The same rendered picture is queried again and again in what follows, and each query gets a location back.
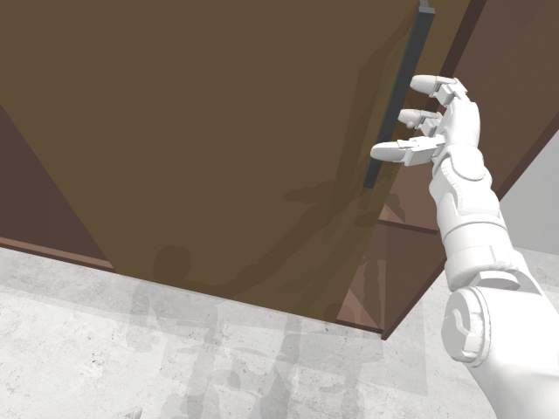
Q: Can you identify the right robot upper arm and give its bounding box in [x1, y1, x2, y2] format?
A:
[441, 285, 559, 419]

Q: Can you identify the right robot forearm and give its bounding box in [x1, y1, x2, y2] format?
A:
[429, 144, 559, 319]

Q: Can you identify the handle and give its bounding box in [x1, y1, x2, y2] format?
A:
[362, 0, 435, 189]

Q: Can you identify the right robot hand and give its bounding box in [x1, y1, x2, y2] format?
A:
[370, 75, 480, 167]

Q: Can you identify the wardrobe door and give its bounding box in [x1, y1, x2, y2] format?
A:
[0, 0, 470, 323]
[0, 104, 108, 261]

